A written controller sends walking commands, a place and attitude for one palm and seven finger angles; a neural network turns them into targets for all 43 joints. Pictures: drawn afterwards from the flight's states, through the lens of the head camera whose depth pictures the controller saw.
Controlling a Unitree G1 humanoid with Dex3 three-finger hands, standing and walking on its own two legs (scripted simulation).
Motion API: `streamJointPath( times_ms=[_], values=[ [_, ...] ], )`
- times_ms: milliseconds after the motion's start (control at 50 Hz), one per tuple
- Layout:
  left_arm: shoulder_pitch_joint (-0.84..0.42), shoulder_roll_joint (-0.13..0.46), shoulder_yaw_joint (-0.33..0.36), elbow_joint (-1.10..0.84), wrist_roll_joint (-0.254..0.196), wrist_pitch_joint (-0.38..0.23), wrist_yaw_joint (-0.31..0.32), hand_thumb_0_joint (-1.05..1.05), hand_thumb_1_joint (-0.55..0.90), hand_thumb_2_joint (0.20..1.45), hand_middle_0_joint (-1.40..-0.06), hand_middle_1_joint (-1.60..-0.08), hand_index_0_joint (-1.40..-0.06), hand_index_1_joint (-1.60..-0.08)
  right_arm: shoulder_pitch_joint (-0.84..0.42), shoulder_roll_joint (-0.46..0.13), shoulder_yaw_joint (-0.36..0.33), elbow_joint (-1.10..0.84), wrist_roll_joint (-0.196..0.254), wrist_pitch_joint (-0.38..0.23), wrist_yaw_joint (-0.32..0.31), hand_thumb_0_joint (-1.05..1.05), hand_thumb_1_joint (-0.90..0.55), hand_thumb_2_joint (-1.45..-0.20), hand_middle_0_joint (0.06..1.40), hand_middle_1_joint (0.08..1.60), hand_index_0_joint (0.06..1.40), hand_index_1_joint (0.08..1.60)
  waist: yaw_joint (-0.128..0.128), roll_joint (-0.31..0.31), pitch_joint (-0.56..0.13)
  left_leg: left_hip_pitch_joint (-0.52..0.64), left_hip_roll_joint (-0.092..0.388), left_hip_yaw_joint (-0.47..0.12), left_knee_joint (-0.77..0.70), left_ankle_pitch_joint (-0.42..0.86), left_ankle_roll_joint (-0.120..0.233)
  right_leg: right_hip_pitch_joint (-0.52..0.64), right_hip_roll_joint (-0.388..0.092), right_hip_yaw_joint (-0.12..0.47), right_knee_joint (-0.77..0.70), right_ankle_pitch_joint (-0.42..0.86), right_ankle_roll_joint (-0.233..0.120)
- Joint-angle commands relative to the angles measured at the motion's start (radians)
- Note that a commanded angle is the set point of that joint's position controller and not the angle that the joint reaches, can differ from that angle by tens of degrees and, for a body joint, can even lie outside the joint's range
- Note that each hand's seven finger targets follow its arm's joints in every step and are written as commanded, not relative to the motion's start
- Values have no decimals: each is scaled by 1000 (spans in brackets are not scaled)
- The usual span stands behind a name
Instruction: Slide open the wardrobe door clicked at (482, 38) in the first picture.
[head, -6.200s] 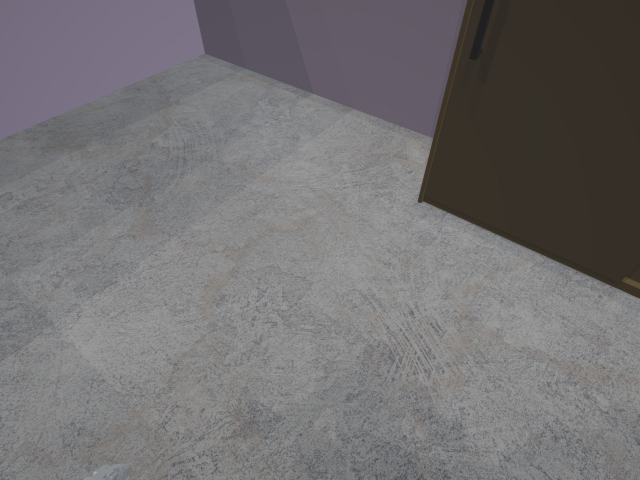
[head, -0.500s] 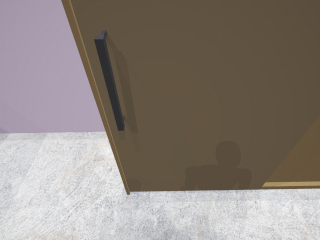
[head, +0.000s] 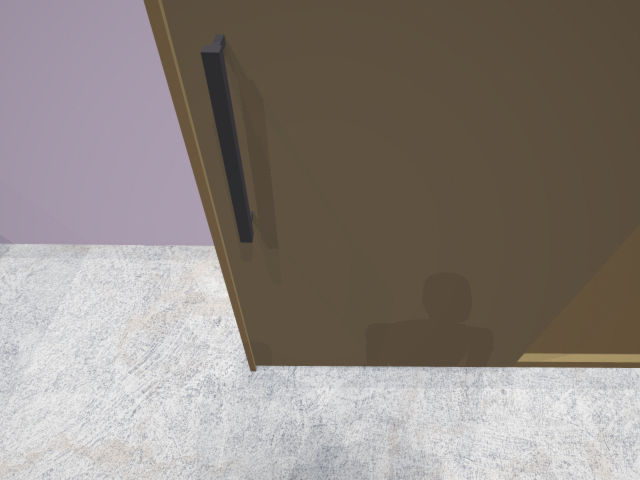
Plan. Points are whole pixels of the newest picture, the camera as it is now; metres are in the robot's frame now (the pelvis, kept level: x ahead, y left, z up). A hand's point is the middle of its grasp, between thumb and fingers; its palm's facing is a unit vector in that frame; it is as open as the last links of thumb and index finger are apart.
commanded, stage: come to a stop and stand still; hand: left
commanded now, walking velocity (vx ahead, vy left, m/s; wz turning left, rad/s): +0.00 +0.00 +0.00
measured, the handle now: (235, 154) +0.55 +0.16 +0.12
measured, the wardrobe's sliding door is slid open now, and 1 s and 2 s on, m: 0.00 0.00 0.00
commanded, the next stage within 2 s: look again from close up in 0.42 s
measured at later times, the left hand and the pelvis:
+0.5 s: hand out of the picture -0.02 +0.23 -0.17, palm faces +0.04 -0.97 -0.24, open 7.4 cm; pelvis -0.01 +0.03 +0.00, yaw +1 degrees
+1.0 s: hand out of the picture +0.01 +0.22 -0.17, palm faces +0.01 -0.98 -0.22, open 7.4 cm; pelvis +0.00 +0.02 +0.00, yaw +1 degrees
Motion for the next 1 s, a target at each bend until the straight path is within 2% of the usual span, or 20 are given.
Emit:
streamJointPath(
  times_ms=[0, 40, 60, 80, 160, 180, 200, 240, 340, 380, 540, 600, 660, 800, 860, 880, 980],
  values=[
    [36, 136, 25, -82, 1, 5, 5, 0, 900, 900, -200, -300, -200, -300, 35, -96, -14, -87, -7, -16, -2, 0, -900, -900, 200, 300, 200, 300, 14, 8, 65, -17, 30, -60, -65, -4, 37, -120, -91, 81, -102, -44, -45],
    [48, 141, 26, -97, 4, 15, 2, 0, 900, 900, -200, -300, -200, -300, 25, -116, -20, -106, -10, -5, 1, 0, -900, -900, 200, 300, 200, 300, 14, -43, 111, -77, 22, -85, -102, -157, 42, -156, -80, 84, -111, -168, -45],
    [49, 144, 29, -109, 5, 18, 1, 0, 900, 900, -200, -300, -200, -300, 22, -126, -24, -118, -12, -2, 2, 0, -900, -900, 200, 300, 200, 300, 14, -44, 113, -92, 17, -93, -114, -202, 44, -165, -80, 86, -110, -202, -45],
    [51, 148, 30, -119, 7, 20, 0, 0, 900, 900, -200, -300, -200, -300, 23, -128, -25, -122, -15, -3, 3, 0, -900, -900, 200, 300, 200, 300, 15, 0, 99, -89, 21, -100, -128, -201, 48, -155, -77, 75, -96, -181, -44],
    [74, 156, 31, -143, 6, 24, -5, 0, 900, 900, -200, -300, -200, -300, 1, -166, -31, -151, -15, -6, 3, 0, -900, -900, 200, 300, 200, 300, 25, 17, 60, -112, 42, -156, -191, -288, 61, -114, -60, 55, -61, -136, -34],
    [76, 157, 31, -149, 7, 23, -6, 0, 900, 900, -200, -300, -200, -300, -3, -175, -32, -156, -15, -10, 3, 0, -900, -900, 200, 300, 200, 300, 29, 55, 35, -100, 51, -166, -202, -261, 67, -88, -57, 44, -48, -89, -32],
    [79, 162, 31, -152, 6, 22, -8, 0, 900, 900, -200, -300, -200, -300, -10, -182, -32, -157, -14, -12, 4, 0, -900, -900, 200, 300, 200, 300, 33, 64, 20, -100, 58, -178, -217, -266, 70, -69, -54, 41, -42, -68, -31],
    [83, 172, 30, -151, 6, 20, -12, 0, 900, 900, -200, -300, -200, -300, -27, -199, -33, -162, -12, -14, 4, 0, -900, -900, 200, 300, 200, 300, 38, 38, 19, -107, 60, -183, -232, -283, 72, -53, -55, 41, -50, -50, -30],
    [76, 202, 32, -154, 7, 18, -17, 0, 900, 900, -200, -300, -200, -300, -48, -221, -34, -158, -9, -16, 7, 0, -900, -900, 200, 300, 200, 300, 37, 21, 20, -87, 53, -166, -235, -258, 67, -56, -71, 56, -84, -33, -30],
    [80, 208, 30, -149, 6, 13, -18, 0, 900, 900, -200, -300, -200, -300, -45, -218, -32, -152, -8, -17, 8, 0, -900, -900, 200, 300, 200, 300, 35, -6, -13, -49, 48, -150, -213, -194, 65, -47, -81, 62, -100, -13, -31],
    [55, 242, 27, -128, 2, 9, -20, 0, 900, 900, -200, -300, -200, -300, -66, -232, -28, -117, -4, -17, 12, 0, -900, -900, 200, 300, 200, 300, 28, -28, 3, -16, 34, -126, -194, -144, 52, -73, -102, 79, -142, -42, -29],
    [49, 251, 27, -119, 3, 8, -20, 0, 900, 900, -200, -300, -200, -300, -69, -237, -27, -102, -3, -17, 13, 0, -900, -900, 200, 300, 200, 300, 29, -15, 12, -21, 35, -123, -199, -139, 50, -68, -103, 78, -149, -44, -28],
    [47, 253, 27, -108, 2, 8, -21, 0, 900, 900, -200, -300, -200, -300, -75, -239, -26, -89, -4, -17, 13, 0, -900, -900, 200, 300, 200, 300, 32, -17, 14, -22, 33, -124, -205, -148, 48, -66, -105, 79, -154, -56, -29],
    [26, 258, 24, -95, 0, 3, -20, 0, 900, 900, -200, -300, -200, -300, -79, -239, -20, -66, -1, -21, 13, 0, -900, -900, 200, 300, 200, 300, 32, -23, -4, 9, 33, -101, -179, -32, 44, -43, -111, 81, -162, -1, -29],
    [19, 258, 25, -92, -1, 7, -21, 0, 900, 900, -200, -300, -200, -300, -79, -239, -20, -56, -2, -18, 13, 0, -900, -900, 200, 300, 200, 300, 31, -13, 17, -8, 33, -107, -199, -81, 41, -48, -109, 79, -167, -34, -28],
    [23, 256, 25, -90, 0, 5, -21, 0, 900, 900, -200, -300, -200, -300, -79, -237, -19, -55, -1, -18, 13, 0, -900, -900, 200, 300, 200, 300, 35, -26, 12, -4, 35, -107, -194, -61, 43, -37, -108, 79, -168, -17, -27],
    [15, 251, 24, -87, -1, 6, -21, 0, 900, 900, -200, -300, -200, -300, -82, -235, -17, -46, -1, -19, 12, 0, -900, -900, 200, 300, 200, 300, 34, -17, -4, 18, 38, -102, -189, -22, 42, -27, -107, 77, -167, 12, -26]
  ],
)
